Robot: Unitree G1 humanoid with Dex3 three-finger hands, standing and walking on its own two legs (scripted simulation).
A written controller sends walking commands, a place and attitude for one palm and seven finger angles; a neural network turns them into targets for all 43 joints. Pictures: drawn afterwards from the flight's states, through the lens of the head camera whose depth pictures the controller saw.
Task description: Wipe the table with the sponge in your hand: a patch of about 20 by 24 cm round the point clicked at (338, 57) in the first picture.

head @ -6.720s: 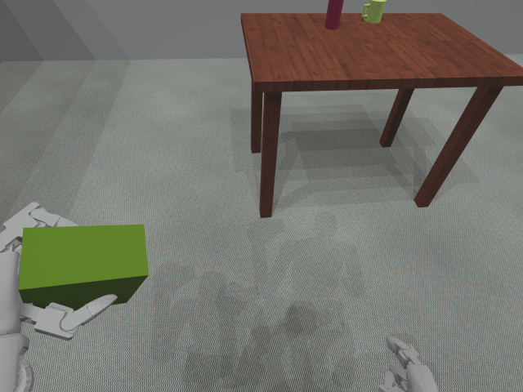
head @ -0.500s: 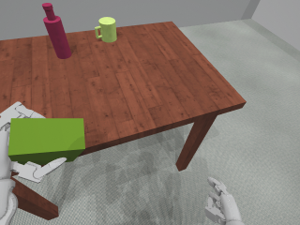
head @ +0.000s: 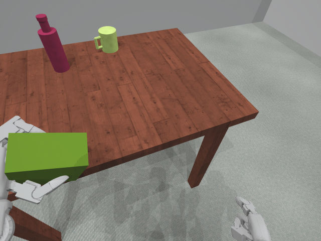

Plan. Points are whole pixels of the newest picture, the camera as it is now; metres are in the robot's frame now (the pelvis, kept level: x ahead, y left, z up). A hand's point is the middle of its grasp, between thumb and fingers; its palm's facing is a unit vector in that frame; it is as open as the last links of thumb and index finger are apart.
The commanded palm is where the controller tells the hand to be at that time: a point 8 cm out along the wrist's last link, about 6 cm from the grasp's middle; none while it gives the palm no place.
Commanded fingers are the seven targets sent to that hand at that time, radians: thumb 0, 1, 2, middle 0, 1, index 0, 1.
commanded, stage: look again from close up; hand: left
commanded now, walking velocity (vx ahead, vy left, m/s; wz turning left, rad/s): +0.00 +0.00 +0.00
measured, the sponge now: (59, 160) +0.23 +0.22 +0.14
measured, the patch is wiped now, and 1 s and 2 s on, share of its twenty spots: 0.00 0.00 0.00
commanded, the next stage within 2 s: shuffle to correct the standing spot in 0.28 s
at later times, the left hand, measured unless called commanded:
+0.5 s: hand (34, 170) +0.20 +0.25 +0.15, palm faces +0.37 -0.85 -0.37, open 10.1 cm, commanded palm +0.15 +0.28 +0.17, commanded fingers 0.00 0.10 1.30 -1.20 -1.60 -1.20 -1.60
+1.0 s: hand (43, 145) +0.25 +0.25 +0.16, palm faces +0.40 -0.83 -0.40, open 10.1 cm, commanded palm +0.19 +0.29 +0.17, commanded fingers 0.00 0.10 1.30 -1.20 -1.60 -1.20 -1.60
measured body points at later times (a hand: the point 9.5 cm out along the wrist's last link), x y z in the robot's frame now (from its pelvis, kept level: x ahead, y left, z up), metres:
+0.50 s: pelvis -0.01 +0.00 +0.00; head +0.00 +0.01 +0.45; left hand +0.18 +0.29 +0.17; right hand +0.16 -0.23 -0.08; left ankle +0.03 +0.09 -0.74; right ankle -0.03 -0.13 -0.74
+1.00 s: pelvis +0.04 +0.01 -0.03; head +0.05 +0.02 +0.42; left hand +0.22 +0.29 +0.18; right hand +0.21 -0.22 -0.11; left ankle +0.03 +0.09 -0.74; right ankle -0.03 -0.13 -0.74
